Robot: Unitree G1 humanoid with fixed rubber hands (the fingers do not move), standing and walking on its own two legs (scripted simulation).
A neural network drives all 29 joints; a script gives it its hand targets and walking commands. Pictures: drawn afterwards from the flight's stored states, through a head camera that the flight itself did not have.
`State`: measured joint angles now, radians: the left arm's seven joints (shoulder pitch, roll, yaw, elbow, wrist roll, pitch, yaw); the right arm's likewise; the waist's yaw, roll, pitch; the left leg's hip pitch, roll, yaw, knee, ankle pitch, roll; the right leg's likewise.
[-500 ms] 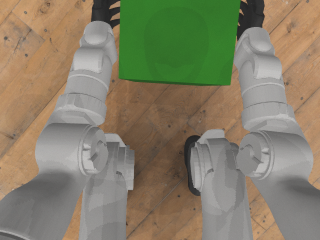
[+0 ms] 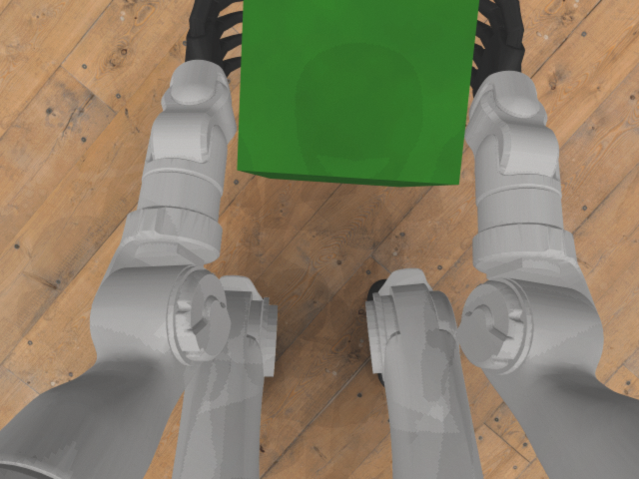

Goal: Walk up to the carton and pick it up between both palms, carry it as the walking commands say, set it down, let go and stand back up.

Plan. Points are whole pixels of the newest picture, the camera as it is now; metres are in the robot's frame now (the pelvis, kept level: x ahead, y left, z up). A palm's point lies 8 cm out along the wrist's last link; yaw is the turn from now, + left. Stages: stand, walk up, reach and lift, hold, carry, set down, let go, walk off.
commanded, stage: reach and lift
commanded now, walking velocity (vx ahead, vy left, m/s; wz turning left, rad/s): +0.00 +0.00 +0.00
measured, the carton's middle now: (346, 91) +0.52 -0.05 -0.20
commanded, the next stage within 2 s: none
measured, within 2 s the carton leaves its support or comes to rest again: neither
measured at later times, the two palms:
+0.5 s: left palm (178, 46) +0.52 +0.10 -0.05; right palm (540, 67) +0.49 -0.19 -0.04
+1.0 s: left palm (126, 25) +0.50 +0.11 +0.03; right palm (613, 43) +0.48 -0.18 +0.04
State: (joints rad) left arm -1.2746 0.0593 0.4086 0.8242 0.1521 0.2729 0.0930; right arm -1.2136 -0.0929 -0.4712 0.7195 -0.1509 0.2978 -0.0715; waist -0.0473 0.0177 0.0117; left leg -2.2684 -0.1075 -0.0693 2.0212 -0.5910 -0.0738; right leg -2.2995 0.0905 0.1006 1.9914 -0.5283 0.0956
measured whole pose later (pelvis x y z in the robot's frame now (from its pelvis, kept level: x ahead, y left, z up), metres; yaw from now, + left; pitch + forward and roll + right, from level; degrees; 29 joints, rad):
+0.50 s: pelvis +0.00 +0.00 +0.05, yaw +0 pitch +47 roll +0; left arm -1.20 0.00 0.47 0.79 0.23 0.33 0.07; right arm -1.12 -0.03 -0.54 0.68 -0.22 0.33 -0.04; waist -0.05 0.02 -0.11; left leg -2.14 -0.13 -0.08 1.86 -0.54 -0.07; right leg -2.16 0.10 0.12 1.83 -0.49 0.10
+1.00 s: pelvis +0.01 +0.00 +0.11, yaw +0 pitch +45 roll +1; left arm -1.05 -0.04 0.49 0.75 0.26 0.34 0.04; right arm -1.00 0.03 -0.54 0.66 -0.25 0.35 -0.04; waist -0.04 0.01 -0.20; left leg -1.93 -0.12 -0.10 1.67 -0.54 -0.07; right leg -1.96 0.10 0.13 1.65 -0.48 0.09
